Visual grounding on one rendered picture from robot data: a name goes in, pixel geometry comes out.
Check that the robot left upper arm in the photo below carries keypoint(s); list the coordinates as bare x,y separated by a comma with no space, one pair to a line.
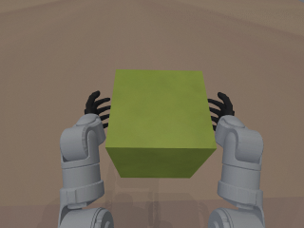
88,218

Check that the robot right upper arm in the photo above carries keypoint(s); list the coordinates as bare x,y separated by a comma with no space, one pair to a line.
233,218

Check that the robot left hand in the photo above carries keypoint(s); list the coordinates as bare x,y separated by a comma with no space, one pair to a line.
91,106

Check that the carton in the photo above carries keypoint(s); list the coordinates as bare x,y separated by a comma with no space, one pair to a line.
159,125

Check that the robot right forearm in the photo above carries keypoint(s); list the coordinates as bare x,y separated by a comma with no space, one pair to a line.
242,161

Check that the robot right hand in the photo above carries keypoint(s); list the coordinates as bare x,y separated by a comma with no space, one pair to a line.
226,108

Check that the robot left forearm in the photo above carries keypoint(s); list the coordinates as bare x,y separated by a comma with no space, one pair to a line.
80,157

